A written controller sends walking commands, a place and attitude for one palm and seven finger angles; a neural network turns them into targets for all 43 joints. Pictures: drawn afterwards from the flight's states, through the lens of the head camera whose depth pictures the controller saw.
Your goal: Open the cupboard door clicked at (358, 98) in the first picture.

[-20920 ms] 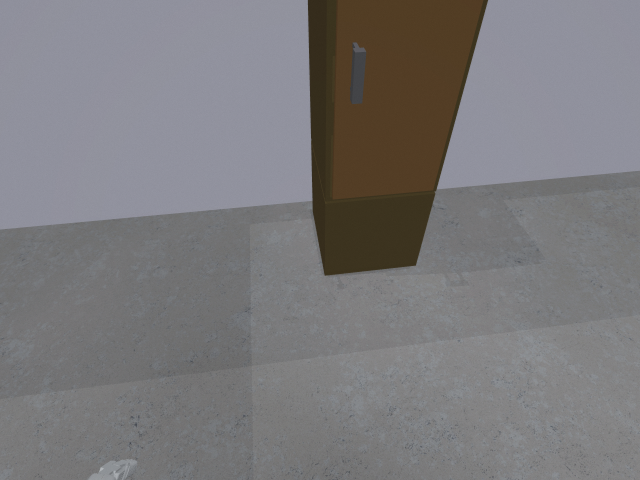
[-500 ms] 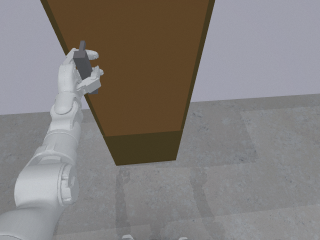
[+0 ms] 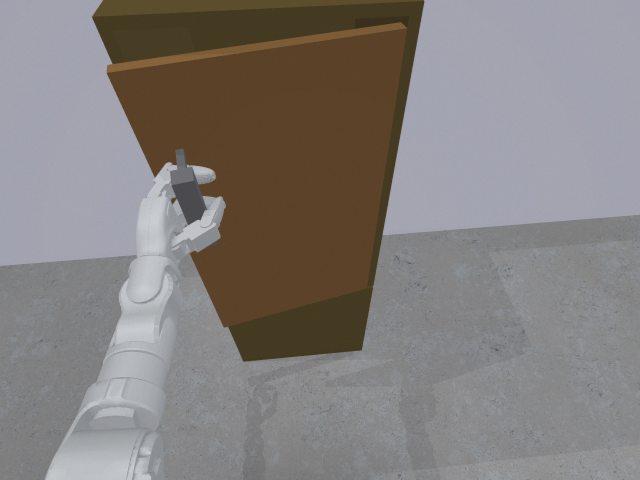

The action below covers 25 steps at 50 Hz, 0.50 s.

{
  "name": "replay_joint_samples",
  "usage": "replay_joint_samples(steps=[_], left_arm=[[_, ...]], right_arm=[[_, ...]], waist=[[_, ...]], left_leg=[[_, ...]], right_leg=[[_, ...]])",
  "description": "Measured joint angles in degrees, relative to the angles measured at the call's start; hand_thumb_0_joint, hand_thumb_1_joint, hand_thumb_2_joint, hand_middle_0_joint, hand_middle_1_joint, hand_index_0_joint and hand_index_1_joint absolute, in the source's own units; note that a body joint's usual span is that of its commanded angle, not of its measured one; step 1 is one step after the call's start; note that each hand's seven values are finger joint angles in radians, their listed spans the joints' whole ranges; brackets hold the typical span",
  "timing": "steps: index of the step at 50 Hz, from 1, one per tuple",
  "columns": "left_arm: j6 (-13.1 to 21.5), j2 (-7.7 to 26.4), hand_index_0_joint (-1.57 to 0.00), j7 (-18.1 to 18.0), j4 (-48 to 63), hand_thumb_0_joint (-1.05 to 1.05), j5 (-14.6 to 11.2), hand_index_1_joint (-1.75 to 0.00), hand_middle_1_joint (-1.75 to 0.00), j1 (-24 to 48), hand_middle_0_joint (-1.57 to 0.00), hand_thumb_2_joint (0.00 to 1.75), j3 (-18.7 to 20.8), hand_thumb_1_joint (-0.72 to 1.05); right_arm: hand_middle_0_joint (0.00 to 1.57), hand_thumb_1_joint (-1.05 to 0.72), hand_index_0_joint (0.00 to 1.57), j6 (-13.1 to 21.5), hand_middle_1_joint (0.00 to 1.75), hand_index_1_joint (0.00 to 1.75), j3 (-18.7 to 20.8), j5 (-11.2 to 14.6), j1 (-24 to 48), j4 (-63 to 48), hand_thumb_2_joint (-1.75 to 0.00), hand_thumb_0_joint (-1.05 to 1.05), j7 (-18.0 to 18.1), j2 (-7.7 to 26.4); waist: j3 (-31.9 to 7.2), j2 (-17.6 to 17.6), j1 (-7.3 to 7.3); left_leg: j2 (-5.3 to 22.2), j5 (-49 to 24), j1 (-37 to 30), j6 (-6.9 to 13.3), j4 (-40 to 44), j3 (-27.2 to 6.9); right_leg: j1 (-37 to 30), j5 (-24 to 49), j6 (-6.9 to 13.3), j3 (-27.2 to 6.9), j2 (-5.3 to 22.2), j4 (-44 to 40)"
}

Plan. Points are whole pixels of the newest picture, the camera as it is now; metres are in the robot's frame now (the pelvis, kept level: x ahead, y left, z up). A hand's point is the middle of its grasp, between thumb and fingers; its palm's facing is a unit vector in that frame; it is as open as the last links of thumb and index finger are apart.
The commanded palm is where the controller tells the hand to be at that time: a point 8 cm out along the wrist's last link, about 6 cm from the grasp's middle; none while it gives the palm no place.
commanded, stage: pull the door open along its arc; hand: left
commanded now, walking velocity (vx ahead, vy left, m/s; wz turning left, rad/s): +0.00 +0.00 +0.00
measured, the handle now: (193, 199) +0.46 +0.17 +0.10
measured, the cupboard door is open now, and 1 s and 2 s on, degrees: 12 42 48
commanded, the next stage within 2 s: open thumb and fingers to let go in 0.62 s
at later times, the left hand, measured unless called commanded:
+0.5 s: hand (294, 304) +0.29 +0.03 +0.11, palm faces +0.29 -0.96 -0.01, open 6.8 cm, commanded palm +0.20 +0.06 +0.10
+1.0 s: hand (293, 304) +0.29 +0.03 +0.11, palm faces +0.42 -0.91 -0.04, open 8.1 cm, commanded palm +0.24 +0.06 +0.10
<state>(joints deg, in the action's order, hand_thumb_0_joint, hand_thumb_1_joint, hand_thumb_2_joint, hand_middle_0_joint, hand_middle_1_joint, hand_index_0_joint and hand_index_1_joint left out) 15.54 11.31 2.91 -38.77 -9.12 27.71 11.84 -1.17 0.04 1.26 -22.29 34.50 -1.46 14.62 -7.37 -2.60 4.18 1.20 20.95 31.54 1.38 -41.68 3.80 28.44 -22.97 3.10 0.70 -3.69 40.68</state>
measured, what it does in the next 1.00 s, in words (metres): shifts its weight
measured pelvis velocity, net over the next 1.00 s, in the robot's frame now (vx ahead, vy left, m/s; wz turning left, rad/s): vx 0.01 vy -0.07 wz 0.08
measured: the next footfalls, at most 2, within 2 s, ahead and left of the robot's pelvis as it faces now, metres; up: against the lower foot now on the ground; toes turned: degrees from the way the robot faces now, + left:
none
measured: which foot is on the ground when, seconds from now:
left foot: down 0.00-1.00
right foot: down 0.00-1.00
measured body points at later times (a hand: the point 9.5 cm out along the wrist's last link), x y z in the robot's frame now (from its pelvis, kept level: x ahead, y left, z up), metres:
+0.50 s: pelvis +0.00 -0.03 +0.01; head -0.02 -0.06 +0.46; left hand +0.27 +0.08 +0.12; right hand +0.21 -0.21 -0.07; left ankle -0.01 +0.10 -0.71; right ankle -0.04 -0.09 -0.71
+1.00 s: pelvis +0.01 -0.07 +0.01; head +0.02 -0.11 +0.45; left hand +0.26 +0.07 +0.11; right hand +0.21 -0.26 -0.10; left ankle -0.01 +0.11 -0.71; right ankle -0.04 -0.09 -0.71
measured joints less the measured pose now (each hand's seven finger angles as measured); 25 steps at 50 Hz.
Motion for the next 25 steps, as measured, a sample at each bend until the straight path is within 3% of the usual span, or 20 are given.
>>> replay_joint_samples(steps=[4, 7, 14, 19, 25], left_arm=[[-2.29, -3.64, -0.34, -1.54, 11.06, 0.01, -0.62, -1.35, -1.35, -8.87, -0.37, 0.69, -4.68, 0.64], [-5.09, -8.71, -0.35, -9.58, 19.34, 0.03, 0.23, -1.35, -1.35, -14.08, -0.35, 0.68, -8.98, 0.63], [-12.37, -18.18, -0.37, -26.36, 32.63, 0.06, 6.12, -1.34, -1.35, -23.23, -0.33, 0.68, -19.87, 0.60], [-18.00, -17.27, -0.35, -33.55, 36.82, 0.04, 10.15, -1.33, -1.34, -26.23, -0.34, 0.69, -27.05, 0.61], [-23.43, -15.99, -0.31, -34.46, 41.95, 0.04, 8.88, -1.32, -1.25, -30.29, -0.30, 0.68, -28.92, 0.62]], right_arm=[[0.20, -0.90, 0.20, 0.66, 0.30, 0.30, 0.21, 0.26, 1.91, -1.13, -0.90, 0.01, -0.14, -0.31], [0.20, -0.90, 0.20, 1.32, 0.30, 0.30, 0.31, -0.30, 4.57, -1.47, -0.90, 0.01, -0.54, -0.77], [0.20, -0.90, 0.20, 0.15, 0.30, 0.30, -0.55, -2.60, 11.51, -2.96, -0.90, 0.01, -1.39, -2.87], [0.20, -0.90, 0.20, -2.08, 0.30, 0.30, -1.52, -3.62, 14.86, -3.48, -0.90, 0.01, -1.63, -5.01], [0.20, -0.90, 0.20, -4.67, 0.30, 0.30, -2.59, -3.70, 15.87, -3.00, -0.90, 0.01, -2.02, -6.17]], waist=[[0.17, -0.16, -1.45], [0.83, -0.26, -2.59], [1.86, 0.09, -4.00], [2.00, 0.29, -3.68], [1.93, -0.10, -2.78]], left_leg=[[-0.26, -0.27, -2.71, -0.04, 1.20, -0.02], [-0.49, -0.52, -4.21, -0.18, 1.61, -0.38], [-1.22, -1.10, -6.45, -0.67, 1.94, -1.60], [-0.96, -1.32, -8.30, -1.54, 2.23, -2.88], [-0.22, -1.33, -11.24, -2.63, 3.30, -3.98]], right_leg=[[-2.66, 0.08, -0.04, -0.03, 0.21, -0.96], [-4.29, 0.14, 0.02, 0.34, 0.40, -1.34], [-6.60, -0.38, 0.43, 1.61, 1.07, -0.74], [-8.93, -0.42, 1.30, 2.84, 0.70, -1.39], [-12.43, -0.26, 2.33, 3.77, -0.20, -3.30]])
